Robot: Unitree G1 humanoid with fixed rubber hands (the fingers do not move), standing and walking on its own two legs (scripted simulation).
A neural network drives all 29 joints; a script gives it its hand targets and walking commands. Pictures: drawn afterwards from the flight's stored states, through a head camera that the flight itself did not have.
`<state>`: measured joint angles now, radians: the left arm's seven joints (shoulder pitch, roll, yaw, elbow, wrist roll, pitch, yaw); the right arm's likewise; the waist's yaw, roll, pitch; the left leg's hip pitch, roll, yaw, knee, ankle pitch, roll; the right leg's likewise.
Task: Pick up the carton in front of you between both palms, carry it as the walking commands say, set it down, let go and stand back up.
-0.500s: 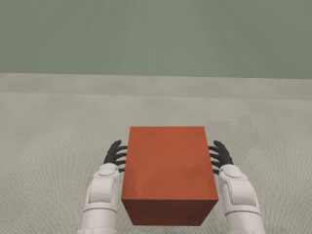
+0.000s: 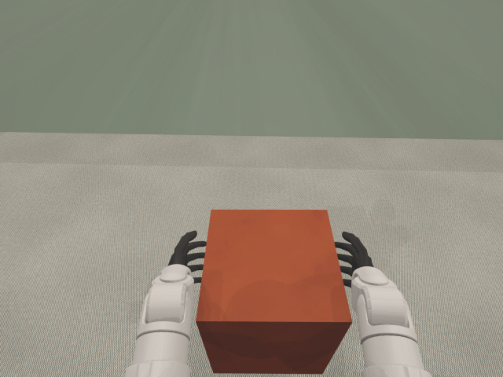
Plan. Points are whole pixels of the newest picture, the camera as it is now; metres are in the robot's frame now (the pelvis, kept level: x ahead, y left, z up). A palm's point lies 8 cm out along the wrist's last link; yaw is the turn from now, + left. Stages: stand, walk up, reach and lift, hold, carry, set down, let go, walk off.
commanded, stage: hold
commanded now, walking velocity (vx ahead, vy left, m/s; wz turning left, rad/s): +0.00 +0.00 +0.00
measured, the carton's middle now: (268, 294) +0.30 +0.00 -0.04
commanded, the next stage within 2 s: set down in 0.64 s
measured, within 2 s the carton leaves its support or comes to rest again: neither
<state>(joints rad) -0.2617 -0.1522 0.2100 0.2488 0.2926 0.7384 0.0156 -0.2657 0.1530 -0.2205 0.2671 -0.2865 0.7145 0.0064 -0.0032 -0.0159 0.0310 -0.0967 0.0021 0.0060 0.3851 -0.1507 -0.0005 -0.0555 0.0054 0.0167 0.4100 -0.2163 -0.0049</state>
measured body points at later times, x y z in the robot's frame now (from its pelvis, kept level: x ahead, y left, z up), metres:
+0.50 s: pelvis +0.01 +0.01 +0.00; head -0.04 +0.02 +0.45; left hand +0.31 +0.15 +0.04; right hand +0.31 -0.15 +0.04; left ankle +0.05 +0.12 -0.74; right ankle +0.02 -0.12 -0.74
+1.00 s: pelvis +0.01 +0.00 -0.01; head +0.05 +0.01 +0.44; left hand +0.36 +0.16 -0.01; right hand +0.36 -0.15 -0.01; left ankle +0.05 +0.12 -0.74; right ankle +0.02 -0.12 -0.74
